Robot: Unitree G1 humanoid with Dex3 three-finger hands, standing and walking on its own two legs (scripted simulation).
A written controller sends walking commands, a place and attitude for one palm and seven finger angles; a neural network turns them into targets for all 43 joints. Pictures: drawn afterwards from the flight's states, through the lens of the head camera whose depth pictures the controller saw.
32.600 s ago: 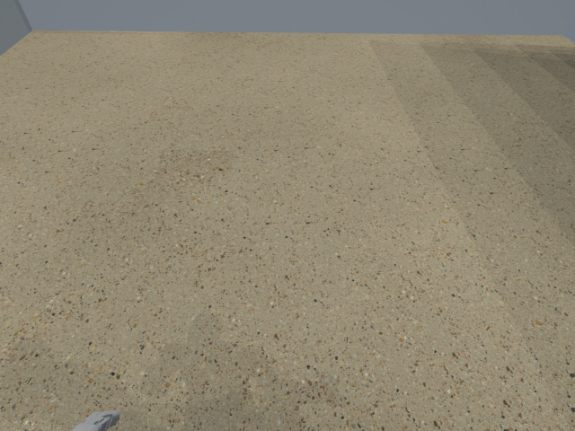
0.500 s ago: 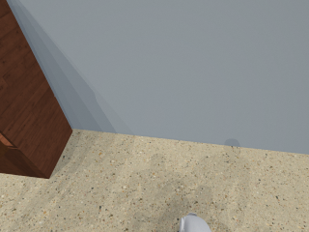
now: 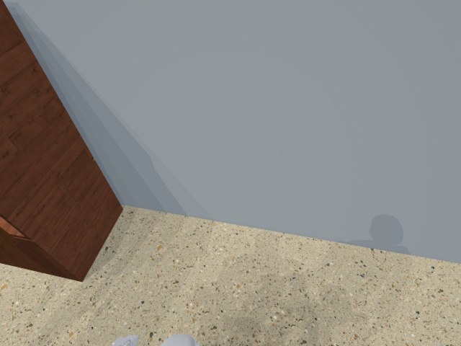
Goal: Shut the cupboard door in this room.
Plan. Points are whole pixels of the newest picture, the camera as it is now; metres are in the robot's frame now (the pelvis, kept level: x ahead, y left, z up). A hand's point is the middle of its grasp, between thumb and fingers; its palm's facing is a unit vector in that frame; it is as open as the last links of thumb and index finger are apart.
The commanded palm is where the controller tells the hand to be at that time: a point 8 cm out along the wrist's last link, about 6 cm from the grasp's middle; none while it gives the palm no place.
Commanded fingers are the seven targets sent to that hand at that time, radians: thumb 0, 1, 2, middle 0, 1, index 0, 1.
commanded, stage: turn to face it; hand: left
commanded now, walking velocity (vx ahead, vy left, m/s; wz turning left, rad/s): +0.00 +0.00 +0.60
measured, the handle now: out of the picture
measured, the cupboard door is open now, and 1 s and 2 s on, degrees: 77 77 77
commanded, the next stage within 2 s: take the last steps up to it in 1.72 s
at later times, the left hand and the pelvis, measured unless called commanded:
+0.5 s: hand out of the picture +0.01 +0.27 -0.16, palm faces +0.33 -0.90 -0.27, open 7.3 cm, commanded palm none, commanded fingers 0.00 0.90 0.90 -0.20 -0.30 -0.20 -0.30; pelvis +0.00 +0.04 +0.00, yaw +17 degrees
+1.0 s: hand out of the picture -0.09 +0.20 -0.17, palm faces +0.58 -0.78 -0.23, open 7.3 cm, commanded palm none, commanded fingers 0.00 0.90 0.90 -0.20 -0.30 -0.20 -0.30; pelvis -0.03 +0.01 -0.01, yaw +36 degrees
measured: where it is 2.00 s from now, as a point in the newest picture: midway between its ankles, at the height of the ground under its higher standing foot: outside the picture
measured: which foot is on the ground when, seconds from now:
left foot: up 0.00-0.20, down 0.22-0.64, up 0.66-1.00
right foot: down 0.00-0.22, up 0.24-0.62, down 0.64-1.00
